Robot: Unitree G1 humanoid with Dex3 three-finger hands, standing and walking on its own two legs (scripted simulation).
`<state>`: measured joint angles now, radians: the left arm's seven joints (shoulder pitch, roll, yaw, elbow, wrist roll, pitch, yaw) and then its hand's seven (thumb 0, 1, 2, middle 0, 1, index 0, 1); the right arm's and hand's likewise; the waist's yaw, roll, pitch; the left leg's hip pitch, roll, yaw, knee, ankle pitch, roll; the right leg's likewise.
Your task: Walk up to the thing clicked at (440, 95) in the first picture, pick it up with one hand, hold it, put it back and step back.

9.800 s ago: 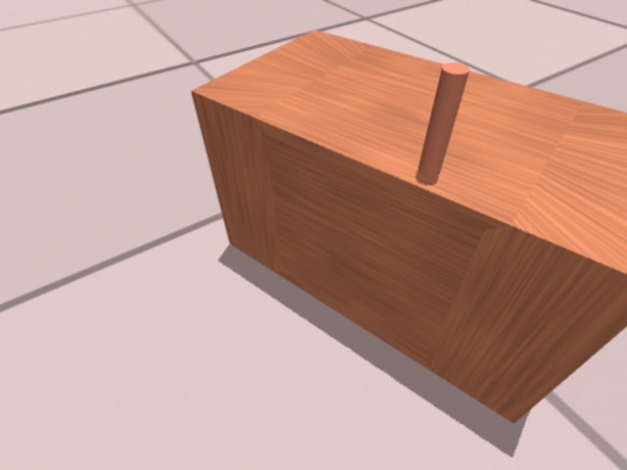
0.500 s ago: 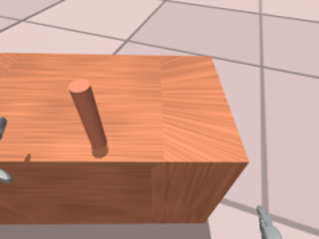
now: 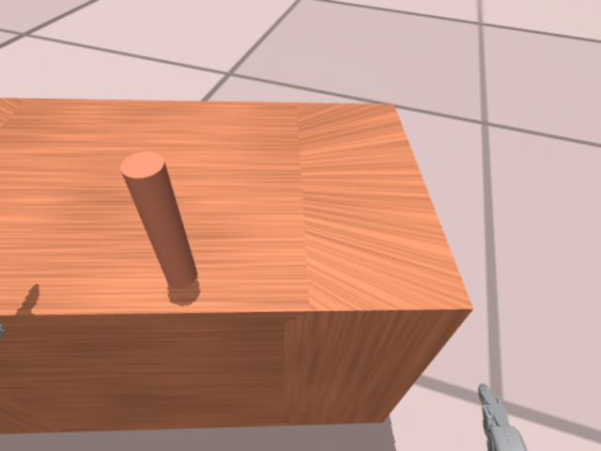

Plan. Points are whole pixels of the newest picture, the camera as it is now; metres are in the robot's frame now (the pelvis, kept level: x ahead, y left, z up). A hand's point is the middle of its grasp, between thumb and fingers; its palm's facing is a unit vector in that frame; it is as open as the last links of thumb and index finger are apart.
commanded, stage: go down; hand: left
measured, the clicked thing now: (165, 229) +0.44 +0.20 +0.06
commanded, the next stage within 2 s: approach in 1.30 s
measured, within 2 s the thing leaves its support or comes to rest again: neither
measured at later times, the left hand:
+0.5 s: hand out of the picture +0.36 +0.38 +0.12, palm faces +0.16 -0.99 +0.01, open 17.7 cm
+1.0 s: hand out of the picture +0.38 +0.39 +0.12, palm faces +0.15 -0.99 +0.01, open 17.7 cm
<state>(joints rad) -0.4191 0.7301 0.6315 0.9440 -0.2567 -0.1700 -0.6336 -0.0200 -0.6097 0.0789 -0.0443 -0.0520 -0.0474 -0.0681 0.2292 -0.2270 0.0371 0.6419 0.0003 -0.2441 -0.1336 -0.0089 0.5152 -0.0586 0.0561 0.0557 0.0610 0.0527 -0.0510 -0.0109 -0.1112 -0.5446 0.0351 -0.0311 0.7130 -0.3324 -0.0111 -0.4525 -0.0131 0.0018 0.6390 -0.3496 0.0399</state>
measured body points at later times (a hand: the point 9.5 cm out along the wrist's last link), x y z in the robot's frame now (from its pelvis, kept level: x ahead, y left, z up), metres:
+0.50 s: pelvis -0.01 +0.00 -0.01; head +0.05 +0.03 +0.43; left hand +0.35 +0.43 +0.12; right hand +0.14 -0.26 -0.07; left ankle +0.01 +0.12 -0.72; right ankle -0.02 -0.15 -0.72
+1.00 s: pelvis +0.00 +0.01 -0.02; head +0.06 +0.04 +0.43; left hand +0.36 +0.44 +0.12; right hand +0.16 -0.25 -0.07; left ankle +0.01 +0.12 -0.72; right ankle -0.02 -0.15 -0.72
